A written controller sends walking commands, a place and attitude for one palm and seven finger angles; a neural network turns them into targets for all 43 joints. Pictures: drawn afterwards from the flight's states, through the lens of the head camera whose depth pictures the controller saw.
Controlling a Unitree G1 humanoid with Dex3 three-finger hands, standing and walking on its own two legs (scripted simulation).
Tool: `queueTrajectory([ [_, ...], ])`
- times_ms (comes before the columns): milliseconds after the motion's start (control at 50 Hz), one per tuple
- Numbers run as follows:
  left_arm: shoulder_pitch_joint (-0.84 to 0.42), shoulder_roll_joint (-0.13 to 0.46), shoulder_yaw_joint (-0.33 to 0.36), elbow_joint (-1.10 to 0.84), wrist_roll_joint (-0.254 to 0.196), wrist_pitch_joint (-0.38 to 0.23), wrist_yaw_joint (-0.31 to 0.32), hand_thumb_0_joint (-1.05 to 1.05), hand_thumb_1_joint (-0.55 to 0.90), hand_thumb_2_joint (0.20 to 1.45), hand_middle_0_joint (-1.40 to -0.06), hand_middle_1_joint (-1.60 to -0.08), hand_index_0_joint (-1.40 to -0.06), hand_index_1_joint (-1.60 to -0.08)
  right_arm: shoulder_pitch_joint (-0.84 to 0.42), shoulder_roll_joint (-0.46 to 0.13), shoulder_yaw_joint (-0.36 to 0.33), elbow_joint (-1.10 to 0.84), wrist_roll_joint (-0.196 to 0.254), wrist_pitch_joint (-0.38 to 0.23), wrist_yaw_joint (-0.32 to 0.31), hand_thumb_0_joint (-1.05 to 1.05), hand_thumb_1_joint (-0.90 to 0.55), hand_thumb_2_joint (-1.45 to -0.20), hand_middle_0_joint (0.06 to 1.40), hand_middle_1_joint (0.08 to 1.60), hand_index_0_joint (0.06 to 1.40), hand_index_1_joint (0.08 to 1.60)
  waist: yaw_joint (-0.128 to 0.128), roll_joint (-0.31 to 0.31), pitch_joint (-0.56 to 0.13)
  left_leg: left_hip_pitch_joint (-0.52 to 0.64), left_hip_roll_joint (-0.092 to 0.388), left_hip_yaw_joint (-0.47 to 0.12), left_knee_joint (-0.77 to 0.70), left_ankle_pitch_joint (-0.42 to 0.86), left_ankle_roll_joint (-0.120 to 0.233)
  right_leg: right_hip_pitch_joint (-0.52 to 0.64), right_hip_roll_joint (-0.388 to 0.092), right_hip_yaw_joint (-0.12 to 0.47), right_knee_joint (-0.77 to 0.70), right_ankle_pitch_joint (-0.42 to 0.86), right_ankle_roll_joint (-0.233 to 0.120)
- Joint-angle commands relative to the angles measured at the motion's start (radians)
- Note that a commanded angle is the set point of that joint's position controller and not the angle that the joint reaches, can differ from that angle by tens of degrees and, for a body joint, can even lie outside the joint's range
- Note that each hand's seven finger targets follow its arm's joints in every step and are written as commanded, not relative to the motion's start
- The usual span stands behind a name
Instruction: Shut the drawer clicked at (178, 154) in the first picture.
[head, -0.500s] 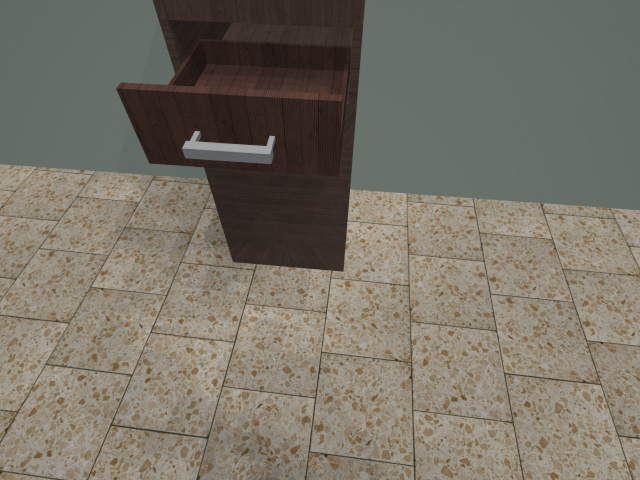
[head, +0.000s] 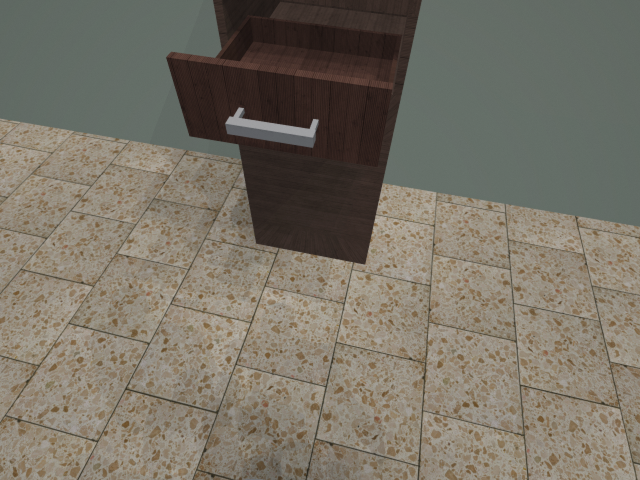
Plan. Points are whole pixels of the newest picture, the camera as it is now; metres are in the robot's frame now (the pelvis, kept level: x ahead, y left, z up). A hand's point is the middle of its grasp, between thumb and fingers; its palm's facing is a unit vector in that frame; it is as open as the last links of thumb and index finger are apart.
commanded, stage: stand and wait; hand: left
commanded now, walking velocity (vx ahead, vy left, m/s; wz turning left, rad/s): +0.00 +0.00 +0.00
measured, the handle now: (274, 125) +0.66 +0.12 +0.04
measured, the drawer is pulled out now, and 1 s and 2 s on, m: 0.27 0.27 0.27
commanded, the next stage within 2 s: look at it before walking up in 0.08 s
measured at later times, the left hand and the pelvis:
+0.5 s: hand out of the picture +0.05 +0.18 -0.16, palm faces -0.01 -0.97 -0.24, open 7.3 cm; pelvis +0.01 -0.01 +0.01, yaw -2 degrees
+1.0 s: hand out of the picture +0.08 +0.17 -0.16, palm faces -0.06 -0.97 -0.24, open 7.3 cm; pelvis +0.02 -0.02 +0.01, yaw -5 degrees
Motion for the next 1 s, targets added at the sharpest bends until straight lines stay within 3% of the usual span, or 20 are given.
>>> queueTrajectory([
  [0,0.095,0.095,0.009,-0.010,0.000,-0.029,0.001,0.000,0.900,0.900,-0.200,-0.300,-0.200,-0.300,0.012,-0.128,-0.020,-0.042,0.003,-0.021,-0.003,0.000,-0.900,-0.900,0.200,0.300,0.200,0.300,0.014,0.073,-0.086,-0.037,0.132,-0.145,-0.194,-0.011,0.046,0.088,-0.090,0.099,-0.124,0.022,-0.011],
  [40,0.086,0.105,0.004,-0.008,-0.002,-0.037,-0.001,0.000,0.900,0.900,-0.200,-0.300,-0.200,-0.300,0.020,-0.116,-0.016,-0.035,0.005,-0.021,-0.002,0.000,-0.900,-0.900,0.200,0.300,0.200,0.300,0.002,0.045,-0.101,0.023,0.106,-0.089,-0.155,0.062,0.025,0.059,-0.113,0.121,-0.153,0.051,-0.021],
  [80,0.078,0.118,0.002,-0.009,-0.002,-0.044,-0.001,0.000,0.900,0.900,-0.200,-0.300,-0.200,-0.300,0.030,-0.120,-0.016,-0.029,0.008,-0.025,-0.004,0.000,-0.900,-0.900,0.200,0.300,0.200,0.300,-0.005,0.004,-0.111,0.082,0.109,-0.069,-0.140,0.141,0.021,0.042,-0.113,0.121,-0.161,0.102,-0.021],
  [180,0.073,0.137,-0.001,0.003,-0.003,-0.049,-0.001,0.000,0.900,0.900,-0.200,-0.300,-0.200,-0.300,0.010,-0.145,-0.013,-0.018,0.011,-0.028,-0.006,0.000,-0.900,-0.900,0.200,0.300,0.200,0.300,-0.007,0.013,-0.082,0.104,0.117,-0.053,-0.153,0.168,0.018,0.035,-0.109,0.126,-0.187,0.128,-0.018],
  [380,0.062,0.153,0.000,0.018,-0.004,-0.051,-0.003,0.000,0.900,0.900,-0.200,-0.300,-0.200,-0.300,-0.002,-0.162,-0.007,0.000,0.009,-0.031,-0.008,0.000,-0.900,-0.900,0.200,0.300,0.200,0.300,-0.002,0.010,-0.072,0.112,0.119,-0.039,-0.178,0.147,0.015,0.053,-0.104,0.139,-0.224,0.095,-0.021],
  [480,0.051,0.171,0.004,0.011,-0.006,-0.057,-0.004,0.000,0.900,0.900,-0.200,-0.300,-0.200,-0.300,0.000,-0.178,-0.008,0.004,0.007,-0.037,-0.009,0.000,-0.900,-0.900,0.200,0.300,0.200,0.300,0.000,-0.005,-0.101,0.129,0.124,-0.030,-0.172,0.203,0.013,0.083,-0.112,0.137,-0.216,0.192,-0.025],
  [520,0.038,0.171,0.004,0.011,-0.007,-0.056,-0.004,0.000,0.900,0.900,-0.200,-0.300,-0.200,-0.300,0.002,-0.176,-0.006,0.008,0.007,-0.037,-0.009,0.000,-0.900,-0.900,0.200,0.300,0.200,0.300,-0.002,0.025,-0.102,0.125,0.124,-0.029,-0.177,0.214,0.010,0.096,-0.115,0.140,-0.211,0.218,-0.026],
  [720,0.011,0.191,0.006,0.002,-0.008,-0.056,-0.004,0.000,0.900,0.900,-0.200,-0.300,-0.200,-0.300,0.005,-0.190,-0.004,0.014,0.006,-0.037,-0.008,0.000,-0.900,-0.900,0.200,0.300,0.200,0.300,-0.001,0.019,-0.093,0.118,0.128,-0.021,-0.188,0.214,0.005,0.112,-0.115,0.145,-0.220,0.240,-0.027],
  [800,0.030,0.150,0.001,0.004,-0.008,-0.043,-0.001,0.000,0.900,0.900,-0.200,-0.300,-0.200,-0.300,0.038,-0.140,0.003,0.021,0.004,-0.028,-0.013,0.000,-0.900,-0.900,0.200,0.300,0.200,0.300,-0.006,0.006,-0.094,0.123,0.133,0.008,-0.163,0.207,-0.006,0.097,-0.113,0.157,-0.204,0.281,-0.021],
  [880,0.045,0.156,0.010,-0.009,-0.006,-0.035,-0.001,0.000,0.900,0.900,-0.200,-0.300,-0.200,-0.300,0.052,-0.137,-0.005,0.007,0.006,-0.021,-0.018,0.000,-0.900,-0.900,0.200,0.300,0.200,0.300,-0.004,-0.025,-0.097,0.113,0.135,0.036,-0.127,0.176,-0.009,0.084,-0.108,0.182,-0.178,0.319,-0.024],
  [900,0.044,0.158,0.013,-0.013,-0.006,-0.032,-0.001,0.000,0.900,0.900,-0.200,-0.300,-0.200,-0.300,0.053,-0.143,-0.009,0.006,0.005,-0.018,-0.019,0.000,-0.900,-0.900,0.200,0.300,0.200,0.300,-0.007,-0.006,-0.092,0.106,0.134,0.044,-0.115,0.160,-0.012,0.079,-0.112,0.192,-0.171,0.320,-0.028],
  [920,0.043,0.157,0.013,-0.015,-0.006,-0.031,-0.001,0.000,0.900,0.900,-0.200,-0.300,-0.200,-0.300,0.058,-0.136,-0.009,0.005,0.006,-0.017,-0.019,0.000,-0.900,-0.900,0.200,0.300,0.200,0.300,-0.009,-0.008,-0.094,0.098,0.133,0.043,-0.116,0.149,-0.012,0.080,-0.111,0.197,-0.169,0.310,-0.031],
  [940,0.047,0.148,0.012,-0.012,-0.007,-0.032,-0.004,0.000,0.900,0.900,-0.200,-0.300,-0.200,-0.300,0.063,-0.132,-0.008,0.008,0.003,-0.018,-0.018,0.000,-0.900,-0.900,0.200,0.300,0.200,0.300,-0.008,-0.006,-0.088,0.092,0.128,0.043,-0.117,0.099,-0.012,0.072,-0.106,0.205,-0.183,0.219,-0.034],
  [980,0.071,0.152,0.017,-0.011,-0.002,-0.032,-0.012,0.000,0.900,0.900,-0.200,-0.300,-0.200,-0.300,0.070,-0.127,-0.010,0.007,-0.004,-0.022,-0.009,0.000,-0.900,-0.900,0.200,0.300,0.200,0.300,0.003,-0.020,-0.052,0.061,0.108,0.058,-0.111,-0.071,-0.002,0.045,-0.090,0.234,-0.225,-0.103,-0.048],
])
